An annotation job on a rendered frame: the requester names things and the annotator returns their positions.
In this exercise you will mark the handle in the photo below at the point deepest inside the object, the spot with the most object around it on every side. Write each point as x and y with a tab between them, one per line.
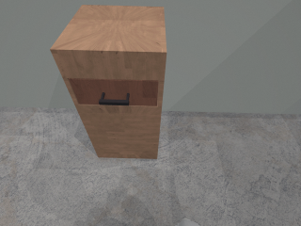
103	101

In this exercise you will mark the cabinet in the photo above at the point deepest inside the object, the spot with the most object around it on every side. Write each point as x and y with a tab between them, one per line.
121	43

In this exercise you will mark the drawer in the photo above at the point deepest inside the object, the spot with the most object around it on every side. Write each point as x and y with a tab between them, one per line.
88	91

